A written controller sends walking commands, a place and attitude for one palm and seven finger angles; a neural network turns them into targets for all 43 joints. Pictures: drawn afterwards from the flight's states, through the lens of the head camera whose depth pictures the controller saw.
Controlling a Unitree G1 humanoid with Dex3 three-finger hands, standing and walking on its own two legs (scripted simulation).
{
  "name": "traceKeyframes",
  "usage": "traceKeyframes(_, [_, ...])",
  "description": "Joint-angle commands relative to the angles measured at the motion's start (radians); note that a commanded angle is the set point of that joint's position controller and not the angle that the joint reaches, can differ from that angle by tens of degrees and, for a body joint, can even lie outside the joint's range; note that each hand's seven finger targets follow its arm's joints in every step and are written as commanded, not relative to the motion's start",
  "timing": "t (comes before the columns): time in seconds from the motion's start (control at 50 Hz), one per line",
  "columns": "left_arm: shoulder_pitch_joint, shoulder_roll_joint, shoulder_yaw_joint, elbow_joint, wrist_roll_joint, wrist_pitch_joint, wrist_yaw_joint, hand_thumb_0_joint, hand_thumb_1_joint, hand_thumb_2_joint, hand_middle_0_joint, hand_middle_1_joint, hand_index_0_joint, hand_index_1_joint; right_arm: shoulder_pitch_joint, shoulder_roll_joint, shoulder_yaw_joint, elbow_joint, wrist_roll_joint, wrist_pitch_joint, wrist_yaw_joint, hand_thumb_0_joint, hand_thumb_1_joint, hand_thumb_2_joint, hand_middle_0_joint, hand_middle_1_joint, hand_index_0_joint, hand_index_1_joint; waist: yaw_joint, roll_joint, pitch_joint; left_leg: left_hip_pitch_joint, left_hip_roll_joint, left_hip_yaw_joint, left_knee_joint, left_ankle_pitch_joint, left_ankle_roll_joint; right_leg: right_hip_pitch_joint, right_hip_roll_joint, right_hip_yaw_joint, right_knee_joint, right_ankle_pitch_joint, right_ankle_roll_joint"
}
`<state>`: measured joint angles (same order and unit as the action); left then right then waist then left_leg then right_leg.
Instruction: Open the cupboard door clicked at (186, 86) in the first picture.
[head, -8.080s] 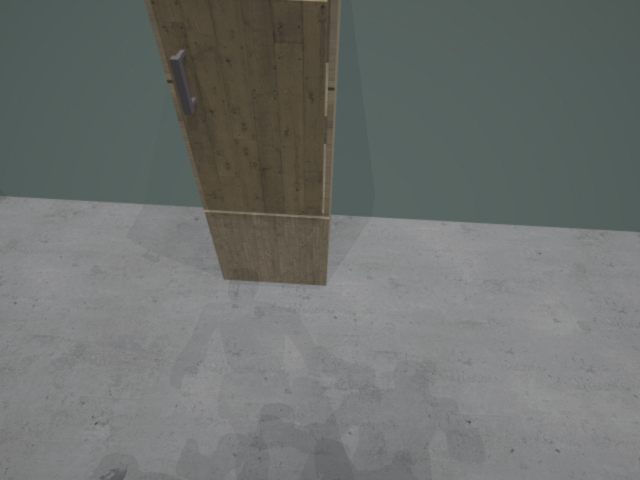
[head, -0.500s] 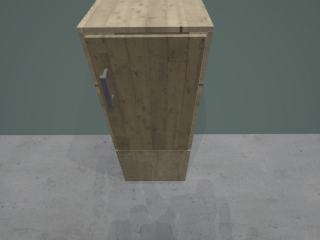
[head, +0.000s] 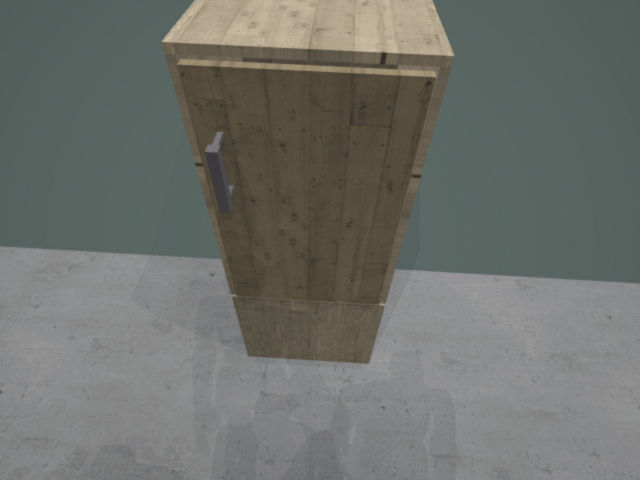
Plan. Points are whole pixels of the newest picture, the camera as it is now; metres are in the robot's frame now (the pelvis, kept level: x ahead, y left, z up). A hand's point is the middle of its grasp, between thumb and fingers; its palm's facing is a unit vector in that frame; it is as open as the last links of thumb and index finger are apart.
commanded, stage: come to a stop and stand still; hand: left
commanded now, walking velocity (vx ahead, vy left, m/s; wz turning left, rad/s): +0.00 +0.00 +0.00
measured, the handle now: (222, 173) +0.56 +0.20 +0.06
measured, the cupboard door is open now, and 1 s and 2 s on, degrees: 0 0 0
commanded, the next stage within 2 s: look again from close up in 0.30 s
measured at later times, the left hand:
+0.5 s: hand out of the picture +0.01 +0.20 -0.18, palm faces -0.01 -0.98 -0.21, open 7.4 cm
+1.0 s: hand out of the picture -0.06 +0.24 -0.18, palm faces +0.01 -0.98 -0.20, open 7.4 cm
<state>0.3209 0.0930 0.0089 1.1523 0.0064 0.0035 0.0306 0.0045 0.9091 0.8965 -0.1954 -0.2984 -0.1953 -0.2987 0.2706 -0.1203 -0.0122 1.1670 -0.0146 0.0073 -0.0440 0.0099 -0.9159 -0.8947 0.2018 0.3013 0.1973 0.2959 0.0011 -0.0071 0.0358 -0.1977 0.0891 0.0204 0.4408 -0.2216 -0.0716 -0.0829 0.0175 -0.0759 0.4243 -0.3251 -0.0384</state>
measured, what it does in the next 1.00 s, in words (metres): shifts its weight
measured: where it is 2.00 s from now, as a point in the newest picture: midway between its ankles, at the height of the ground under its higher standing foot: outside the picture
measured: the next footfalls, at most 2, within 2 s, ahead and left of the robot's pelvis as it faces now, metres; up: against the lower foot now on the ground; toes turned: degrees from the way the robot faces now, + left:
none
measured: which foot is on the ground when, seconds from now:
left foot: down 0.00-1.00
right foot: down 0.00-1.00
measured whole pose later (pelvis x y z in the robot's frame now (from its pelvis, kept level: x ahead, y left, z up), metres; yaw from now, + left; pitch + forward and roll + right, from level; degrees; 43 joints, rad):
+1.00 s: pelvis -0.04 +0.06 +0.00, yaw +0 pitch -1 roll +0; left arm 0.36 0.20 0.00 1.04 0.02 0.01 0.02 0.00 0.91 0.90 -0.19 -0.30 -0.19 -0.30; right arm 0.29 -0.17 0.00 1.03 -0.02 0.00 0.00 0.01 -0.91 -0.89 0.20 0.30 0.20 0.30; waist 0.01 -0.03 0.00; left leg -0.30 0.01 0.06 0.50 -0.19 0.03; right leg -0.19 -0.06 -0.04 0.50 -0.30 0.04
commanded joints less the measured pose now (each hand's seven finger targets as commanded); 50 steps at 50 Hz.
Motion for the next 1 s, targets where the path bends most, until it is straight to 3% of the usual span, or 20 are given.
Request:
traceKeyframes(0.0, [0.072,0.113,0.017,-0.020,0.003,-0.017,0.013,0.000,0.900,0.900,-0.200,-0.300,-0.200,-0.300,0.067,-0.077,-0.012,-0.025,0.007,-0.012,-0.007,0.000,-0.900,-0.900,0.200,0.300,0.200,0.300,-0.005,0.009,0.032,0.066,0.031,-0.001,-0.018,0.241,0.062,-0.089,-0.128,0.083,-0.093,0.366,0.010])
traceKeyframes(0.36, [0.044,0.151,0.016,-0.038,0.001,-0.017,0.012,0.000,0.900,0.900,-0.200,-0.300,-0.200,-0.300,0.039,-0.115,-0.009,-0.043,0.005,-0.019,-0.004,0.000,-0.900,-0.900,0.200,0.300,0.200,0.300,0.004,-0.007,0.017,0.081,0.029,-0.010,-0.036,0.309,0.068,-0.038,-0.136,0.070,-0.085,0.408,0.019])
traceKeyframes(0.38, [0.123,0.178,0.014,-0.027,0.023,-0.057,0.053,0.000,0.900,0.900,-0.200,-0.300,-0.200,-0.300,-0.073,-0.148,-0.012,-0.125,0.011,-0.036,0.013,0.000,-0.900,-0.900,0.200,0.300,0.200,0.300,0.041,-0.024,0.059,-0.034,0.007,0.048,0.232,0.282,0.050,-0.105,-0.195,0.183,-0.090,0.906,0.073])
traceKeyframes(0.4, [0.102,0.231,0.028,-0.058,0.026,-0.069,0.050,0.000,0.900,0.900,-0.200,-0.300,-0.200,-0.300,-0.065,-0.104,-0.006,-0.189,0.009,-0.030,0.024,0.000,-0.900,-0.900,0.200,0.300,0.200,0.300,0.001,-0.056,0.048,-0.152,-0.049,0.066,0.232,0.024,0.057,0.032,-0.232,0.137,-0.003,1.214,0.041])
traceKeyframes(0.42, [0.095,0.220,0.024,-0.082,0.023,-0.068,0.045,0.000,0.900,0.900,-0.200,-0.300,-0.200,-0.300,0.026,-0.081,-0.009,-0.179,0.003,-0.038,0.022,0.000,-0.900,-0.900,0.200,0.300,0.200,0.300,-0.025,-0.108,-0.090,-0.109,-0.050,0.059,0.134,-0.072,0.088,0.098,-0.236,0.117,0.094,1.259,-0.005])
traceKeyframes(0.44, [0.062,0.202,0.013,-0.104,0.014,-0.063,0.042,0.000,0.900,0.900,-0.200,-0.300,-0.200,-0.300,0.068,-0.099,-0.013,-0.171,0.001,-0.040,0.019,0.000,-0.900,-0.900,0.200,0.300,0.200,0.300,-0.036,-0.136,-0.158,-0.045,-0.053,0.052,0.092,0.056,0.097,0.112,-0.199,0.067,0.164,1.173,0.001])
traceKeyframes(0.46, [0.062,0.190,0.013,-0.119,0.006,-0.059,0.039,0.000,0.900,0.900,-0.200,-0.300,-0.200,-0.300,0.088,-0.127,-0.019,-0.161,0.001,-0.041,0.016,0.000,-0.900,-0.900,0.200,0.300,0.200,0.300,-0.031,-0.117,-0.190,0.011,-0.022,0.024,0.108,0.251,0.111,0.070,-0.168,0.062,0.182,0.988,0.010])
traceKeyframes(0.48, [0.064,0.181,0.015,-0.133,0.008,-0.050,0.037,0.000,0.900,0.900,-0.200,-0.300,-0.200,-0.300,0.083,-0.146,-0.021,-0.167,0.004,-0.040,0.013,0.000,-0.900,-0.900,0.200,0.300,0.200,0.300,-0.018,-0.068,-0.160,0.029,0.008,0.010,0.126,0.369,0.117,0.007,-0.149,0.061,0.158,0.786,0.014])
traceKeyframes(0.5, [0.057,0.171,0.013,-0.141,0.012,-0.038,0.035,0.000,0.900,0.900,-0.200,-0.300,-0.200,-0.300,0.073,-0.151,-0.021,-0.167,0.003,-0.038,0.011,0.000,-0.900,-0.900,0.200,0.300,0.200,0.300,-0.009,0.041,-0.100,0.031,0.030,-0.002,0.122,0.441,0.116,-0.056,-0.129,0.057,0.134,0.563,0.012])
traceKeyframes(0.52, [0.058,0.169,0.014,-0.144,0.013,-0.029,0.033,0.000,0.900,0.900,-0.200,-0.300,-0.200,-0.300,0.053,-0.151,-0.018,-0.173,0.002,-0.033,0.010,0.000,-0.900,-0.900,0.200,0.300,0.200,0.300,0.000,0.075,-0.039,0.006,0.040,-0.024,0.111,0.451,0.118,-0.102,-0.112,0.054,0.101,0.384,0.011])
traceKeyframes(0.54, [0.063,0.169,0.013,-0.143,0.013,-0.023,0.029,0.000,0.900,0.900,-0.200,-0.300,-0.200,-0.300,0.033,-0.148,-0.015,-0.182,0.002,-0.028,0.010,0.000,-0.900,-0.900,0.200,0.300,0.200,0.300,0.006,0.078,0.010,-0.029,0.036,-0.034,0.095,0.379,0.117,-0.125,-0.105,0.063,0.068,0.279,0.008])
traceKeyframes(0.6, [0.051,0.173,0.011,-0.151,0.016,-0.011,0.021,0.000,0.900,0.900,-0.200,-0.300,-0.200,-0.300,0.025,-0.154,-0.016,-0.194,0.000,-0.025,0.016,0.000,-0.900,-0.900,0.200,0.300,0.200,0.300,0.003,0.021,0.033,-0.073,0.028,-0.053,0.047,0.203,0.121,-0.137,-0.095,0.062,0.047,0.133,0.010])
traceKeyframes(0.66, [0.034,0.178,0.012,-0.171,0.015,0.001,0.012,0.000,0.900,0.900,-0.200,-0.300,-0.200,-0.300,0.010,-0.168,-0.020,-0.209,-0.003,-0.020,0.021,0.000,-0.900,-0.900,0.200,0.300,0.200,0.300,0.000,0.055,0.084,-0.140,0.017,-0.087,-0.041,-0.089,0.122,-0.179,-0.082,0.066,0.026,-0.046,0.012])
traceKeyframes(0.7, [0.038,0.179,0.010,-0.177,0.017,0.002,0.009,0.000,0.900,0.900,-0.200,-0.300,-0.200,-0.300,0.005,-0.172,-0.022,-0.215,-0.005,-0.019,0.024,0.000,-0.900,-0.900,0.200,0.300,0.200,0.300,0.007,0.092,0.100,-0.178,0.021,-0.115,-0.102,-0.210,0.127,-0.176,-0.077,0.058,0.028,-0.063,0.013])
traceKeyframes(0.74, [0.059,0.180,0.010,-0.176,0.017,0.000,0.006,0.000,0.900,0.900,-0.200,-0.300,-0.200,-0.300,0.003,-0.183,-0.024,-0.221,-0.006,-0.019,0.026,0.000,-0.900,-0.900,0.200,0.300,0.200,0.300,0.011,0.059,0.062,-0.174,0.025,-0.129,-0.127,-0.268,0.128,-0.163,-0.077,0.055,0.031,-0.065,0.014])
traceKeyframes(0.82, [0.076,0.184,0.008,-0.170,0.018,-0.005,0.002,0.000,0.900,0.900,-0.200,-0.300,-0.200,-0.300,0.011,-0.194,-0.027,-0.216,-0.003,-0.023,0.028,0.000,-0.900,-0.900,0.200,0.300,0.200,0.300,0.011,0.061,0.028,-0.149,0.027,-0.130,-0.144,-0.264,0.127,-0.161,-0.085,0.059,0.017,-0.046,0.017])
traceKeyframes(0.94, [0.095,0.187,0.002,-0.144,0.016,-0.016,0.001,0.000,0.900,0.900,-0.200,-0.300,-0.200,-0.300,0.026,-0.182,-0.023,-0.190,0.002,-0.027,0.028,0.000,-0.900,-0.900,0.200,0.300,0.200,0.300,0.008,0.019,0.037,-0.118,0.013,-0.100,-0.114,-0.178,0.118,-0.186,-0.109,0.090,-0.034,-0.026,0.016])
traceKeyframes(0.98, [0.117,0.167,-0.001,-0.125,0.017,-0.012,-0.001,0.000,0.900,0.900,-0.200,-0.300,-0.200,-0.300,0.047,-0.168,-0.020,-0.169,-0.002,-0.021,0.029,0.000,-0.900,-0.900,0.200,0.300,0.200,0.300,0.002,0.016,0.028,-0.102,0.019,-0.101,-0.119,-0.262,0.118,-0.203,-0.098,0.073,-0.026,-0.123,0.017])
